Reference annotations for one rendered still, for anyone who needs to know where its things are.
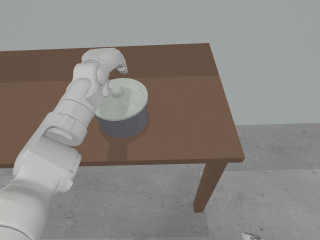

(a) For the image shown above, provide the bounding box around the left robot hand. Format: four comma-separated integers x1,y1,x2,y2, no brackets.
81,47,128,97

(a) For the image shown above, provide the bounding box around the left robot upper arm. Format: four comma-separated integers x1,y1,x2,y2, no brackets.
0,135,82,240

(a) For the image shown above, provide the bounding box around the left robot forearm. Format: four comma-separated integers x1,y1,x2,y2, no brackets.
13,56,110,178

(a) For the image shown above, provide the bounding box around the lid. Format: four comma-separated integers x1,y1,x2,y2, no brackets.
95,78,148,121

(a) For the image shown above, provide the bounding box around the table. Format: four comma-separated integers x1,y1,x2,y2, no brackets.
0,43,245,213

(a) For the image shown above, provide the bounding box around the pot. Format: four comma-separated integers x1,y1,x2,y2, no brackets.
95,104,148,139

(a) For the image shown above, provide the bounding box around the knob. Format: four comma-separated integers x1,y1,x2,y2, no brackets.
111,85,125,99

